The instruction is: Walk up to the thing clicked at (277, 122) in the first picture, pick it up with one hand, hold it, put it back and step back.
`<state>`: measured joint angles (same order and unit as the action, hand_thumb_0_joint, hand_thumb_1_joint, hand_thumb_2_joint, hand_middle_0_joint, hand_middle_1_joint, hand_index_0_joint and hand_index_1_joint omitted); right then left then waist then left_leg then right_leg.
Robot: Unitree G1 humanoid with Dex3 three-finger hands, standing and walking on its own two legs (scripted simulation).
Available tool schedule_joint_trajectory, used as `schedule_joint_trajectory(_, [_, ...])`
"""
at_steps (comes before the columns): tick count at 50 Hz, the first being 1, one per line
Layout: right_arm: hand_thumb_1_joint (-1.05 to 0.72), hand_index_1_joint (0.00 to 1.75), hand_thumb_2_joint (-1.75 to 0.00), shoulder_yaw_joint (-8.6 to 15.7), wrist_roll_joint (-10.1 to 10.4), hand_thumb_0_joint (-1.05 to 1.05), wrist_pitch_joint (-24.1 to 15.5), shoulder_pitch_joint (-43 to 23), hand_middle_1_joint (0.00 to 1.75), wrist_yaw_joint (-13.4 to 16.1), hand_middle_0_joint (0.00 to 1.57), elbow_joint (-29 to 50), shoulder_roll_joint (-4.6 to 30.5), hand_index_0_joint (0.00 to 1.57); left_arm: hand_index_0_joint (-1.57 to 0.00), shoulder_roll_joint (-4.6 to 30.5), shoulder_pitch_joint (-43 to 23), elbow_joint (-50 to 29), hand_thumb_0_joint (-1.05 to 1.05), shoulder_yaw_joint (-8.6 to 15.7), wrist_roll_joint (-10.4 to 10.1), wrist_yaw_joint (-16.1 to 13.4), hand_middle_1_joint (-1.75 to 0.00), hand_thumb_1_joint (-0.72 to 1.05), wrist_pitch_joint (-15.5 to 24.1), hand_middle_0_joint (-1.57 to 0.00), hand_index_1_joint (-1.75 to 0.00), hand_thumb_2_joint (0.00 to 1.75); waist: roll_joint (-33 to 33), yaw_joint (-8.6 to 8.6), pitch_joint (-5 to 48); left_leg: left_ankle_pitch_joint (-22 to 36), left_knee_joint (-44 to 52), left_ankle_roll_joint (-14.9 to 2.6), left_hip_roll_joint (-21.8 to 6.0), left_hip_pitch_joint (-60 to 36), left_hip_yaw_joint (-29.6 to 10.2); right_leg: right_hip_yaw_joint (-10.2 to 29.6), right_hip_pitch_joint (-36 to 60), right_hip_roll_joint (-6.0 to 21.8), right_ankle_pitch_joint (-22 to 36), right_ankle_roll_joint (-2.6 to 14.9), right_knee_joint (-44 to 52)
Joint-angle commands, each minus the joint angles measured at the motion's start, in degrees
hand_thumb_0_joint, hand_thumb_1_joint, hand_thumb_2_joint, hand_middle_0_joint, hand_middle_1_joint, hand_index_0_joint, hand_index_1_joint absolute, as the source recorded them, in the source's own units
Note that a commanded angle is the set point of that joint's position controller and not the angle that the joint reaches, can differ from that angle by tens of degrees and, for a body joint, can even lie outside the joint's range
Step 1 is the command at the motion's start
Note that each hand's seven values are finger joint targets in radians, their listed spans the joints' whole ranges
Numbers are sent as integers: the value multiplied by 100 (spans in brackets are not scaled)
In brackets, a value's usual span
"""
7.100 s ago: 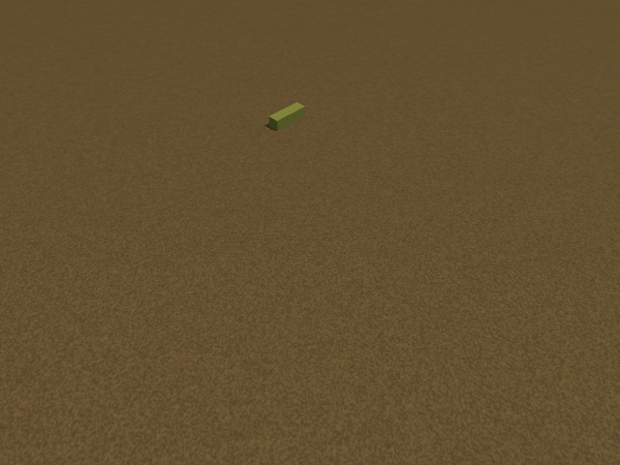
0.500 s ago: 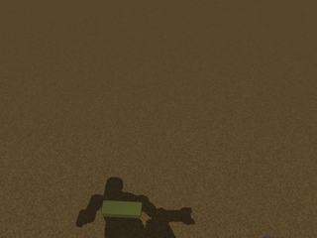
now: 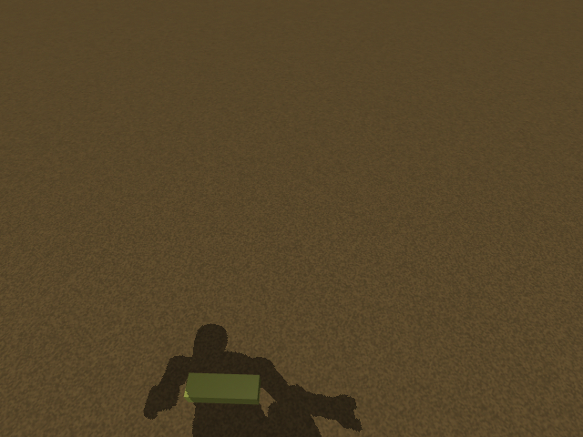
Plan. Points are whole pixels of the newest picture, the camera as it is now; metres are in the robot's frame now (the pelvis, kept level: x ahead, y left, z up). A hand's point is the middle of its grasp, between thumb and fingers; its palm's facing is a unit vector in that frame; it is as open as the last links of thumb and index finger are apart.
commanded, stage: walk up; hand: left
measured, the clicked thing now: (223, 388) +0.39 +0.25 -0.75
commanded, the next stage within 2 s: stand in 0.10 s
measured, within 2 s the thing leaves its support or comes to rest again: neither
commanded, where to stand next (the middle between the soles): +0.01 +0.02 m, yaw -1 degrees
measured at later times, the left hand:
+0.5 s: hand out of the picture +0.09 +0.24 -0.16, palm faces -0.01 -0.94 -0.34, open 7.4 cm
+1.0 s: hand out of the picture +0.09 +0.24 -0.15, palm faces -0.01 -0.94 -0.34, open 7.4 cm
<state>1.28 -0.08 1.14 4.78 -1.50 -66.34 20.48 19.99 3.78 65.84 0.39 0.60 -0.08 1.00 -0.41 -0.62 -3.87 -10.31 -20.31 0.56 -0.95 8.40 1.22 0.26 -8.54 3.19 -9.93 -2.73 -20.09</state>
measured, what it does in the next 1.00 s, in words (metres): stands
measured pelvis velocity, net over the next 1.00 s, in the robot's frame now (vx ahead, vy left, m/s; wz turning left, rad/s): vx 0.01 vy -0.01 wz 0.01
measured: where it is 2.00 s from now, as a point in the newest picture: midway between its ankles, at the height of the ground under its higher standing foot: outside the picture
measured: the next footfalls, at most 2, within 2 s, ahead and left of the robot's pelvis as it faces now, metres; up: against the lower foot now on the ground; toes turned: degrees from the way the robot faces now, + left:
none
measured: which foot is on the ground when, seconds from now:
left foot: down 0.00-1.00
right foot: down 0.00-1.00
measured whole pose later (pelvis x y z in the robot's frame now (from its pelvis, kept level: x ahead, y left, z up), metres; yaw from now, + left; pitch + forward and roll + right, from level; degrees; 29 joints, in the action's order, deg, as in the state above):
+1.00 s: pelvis +0.01 -0.01 +0.00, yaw +0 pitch -2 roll +0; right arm 0.1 -0.4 -0.2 4.5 -0.7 -65.3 20.2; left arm 19.8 5.0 65.4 0.8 0.6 0.3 0.3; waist -0.3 -0.2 -3.2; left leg -10.5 -18.2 1.6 -1.9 5.9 0.5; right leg -0.6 -5.9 2.3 -10.3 -1.9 -18.0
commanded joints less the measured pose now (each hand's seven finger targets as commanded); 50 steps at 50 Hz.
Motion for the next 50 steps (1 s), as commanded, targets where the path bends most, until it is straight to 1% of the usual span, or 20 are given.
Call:
schedule_joint_trajectory(1, [-90,30,-90,230,5,0,-176,-339,30,111,20,385,1229,20,-20,1278,-286,-362,0,201,-30,-72,-30,90,110,-20,-30,90,25,74,727,773,340,-171,-622,-235,-490,299,135,443,761,284,231])
schedule_joint_trajectory(4, [-90,30,-90,236,4,0,-170,-314,30,115,20,384,1229,20,-20,1265,-319,-363,0,203,-26,-75,-30,90,102,-20,-30,90,30,55,706,798,347,-169,-628,-201,-508,282,200,445,793,286,221])
schedule_joint_trajectory(5, [-90,30,-90,179,-41,0,-223,-291,30,129,20,377,1107,20,-20,1246,-258,-307,0,223,-18,-62,-30,90,74,-20,-30,90,288,45,801,709,466,-155,-728,-180,-616,283,266,409,535,279,216])
schedule_joint_trajectory(7, [-90,30,-90,187,-49,0,-270,-367,30,136,20,380,1196,20,-20,1179,-185,-312,0,211,-21,-42,-30,90,75,-20,-30,90,114,88,652,719,459,-135,-682,-169,-582,337,219,430,610,266,314])
schedule_joint_trajectory(10, [-90,30,-90,174,-51,0,-304,-344,30,155,20,402,1186,20,-20,1231,-249,-341,0,240,-14,-42,-30,90,70,-20,-30,90,-5,50,720,1068,440,-109,-703,-212,-542,329,321,457,812,275,280])
schedule_joint_trajectory(11, [-90,30,-90,185,-50,0,-305,-388,30,161,20,403,1212,20,-20,1218,-205,-342,0,243,-27,-39,-30,90,72,-20,-30,90,7,83,707,1107,416,-112,-702,-291,-536,342,271,456,827,274,306])
schedule_joint_trajectory(13, [-90,30,-90,180,-46,0,-305,-328,30,165,20,408,1174,20,-20,1237,-197,-333,0,247,-13,-31,-30,90,78,-20,-30,90,56,31,660,1076,383,-93,-688,-284,-487,355,267,464,905,274,347])
schedule_joint_trajectory(16, [-90,30,-90,177,-39,0,-309,-346,30,174,20,429,1176,20,-20,1236,-193,-367,0,256,-4,-27,-30,90,77,-20,-30,90,39,26,701,1144,375,-95,-693,-333,-464,356,315,474,1077,281,372])
schedule_joint_trajectory(23, [-90,30,-90,173,-43,0,-291,-414,30,166,20,459,1174,20,-20,1242,-178,-368,0,272,0,-17,-30,90,54,-20,-30,90,26,38,595,606,461,-79,-691,-287,-487,371,217,440,572,300,458])
schedule_joint_trajectory(25, [-90,30,-90,172,-36,0,-288,-433,30,161,20,457,1180,20,-20,1238,-139,-356,0,267,-9,-16,-30,90,67,-20,-30,90,57,52,596,734,412,-96,-705,-338,-496,379,230,458,654,306,465])
schedule_joint_trajectory(27, [-90,30,-90,162,-31,0,-286,-382,30,165,20,447,1171,20,-20,1247,-137,-368,0,266,-6,-21,-30,90,77,-20,-30,90,77,30,650,877,368,-94,-689,-358,-465,411,274,486,912,311,476])
schedule_joint_trajectory(31, [-90,30,-90,155,-34,0,-284,-376,30,170,20,448,1185,20,-20,1256,-160,-377,0,267,-15,-23,-30,90,71,-20,-30,90,69,31,651,851,375,-84,-683,-326,-469,385,319,476,868,312,464])
schedule_joint_trajectory(33, [-90,30,-90,143,-29,0,-286,-409,30,164,20,446,1189,20,-20,1230,-78,-357,0,260,-18,-23,-30,90,71,-20,-30,90,39,74,681,1091,363,-92,-711,-409,-497,346,336,464,1008,308,420])
schedule_joint_trajectory(36, [-90,30,-90,134,-31,0,-295,-321,30,175,20,445,1198,20,-20,1252,-64,-365,0,262,-12,-22,-30,90,70,-20,-30,90,66,59,722,1165,354,-108,-714,-412,-456,364,401,499,1128,315,438])
schedule_joint_trajectory(40, [-90,30,-90,107,-27,0,-281,-304,30,176,20,436,1170,20,-20,1258,-98,-345,0,252,-22,-27,-30,90,49,-20,-30,90,58,57,617,984,420,-85,-690,-311,-483,334,378,472,943,303,457])
schedule_joint_trajectory(42, [-90,30,-90,122,-31,0,-288,-334,30,174,20,447,1197,20,-20,1242,-72,-354,0,253,-15,-23,-30,90,53,-20,-30,90,76,79,671,1024,397,-94,-722,-408,-491,320,366,470,895,312,423])
schedule_joint_trajectory(45, [-90,30,-90,107,-29,0,-277,-264,30,172,20,422,1196,20,-20,1255,-94,-348,0,244,-11,-26,-30,90,55,-20,-30,90,103,63,559,800,433,-101,-689,-277,-492,338,362,479,773,299,520])
schedule_joint_trajectory(46, [-90,30,-90,110,-35,0,-279,-277,30,179,20,429,1195,20,-20,1280,-82,-356,0,247,-1,-20,-30,90,51,-20,-30,90,122,66,588,867,426,-103,-701,-321,-479,348,342,493,864,317,489])
schedule_joint_trajectory(49, [-90,30,-90,109,-36,0,-286,-279,30,183,20,427,1209,20,-20,1269,-112,-361,0,245,-11,-22,-30,90,41,-20,-30,90,48,68,597,867,452,-86,-706,-328,-492,327,325,472,751,317,451])
schedule_joint_trajectory(50, [-90,30,-90,113,-39,0,-285,-275,30,179,20,434,1226,20,-20,1218,-66,-366,0,226,0,-23,-30,90,50,-20,-30,90,34,84,633,915,414,-113,-724,-328,-493,326,361,490,857,308,481])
